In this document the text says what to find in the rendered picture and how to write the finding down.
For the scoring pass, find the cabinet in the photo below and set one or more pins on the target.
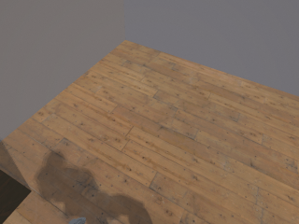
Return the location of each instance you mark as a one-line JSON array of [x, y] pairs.
[[12, 193]]

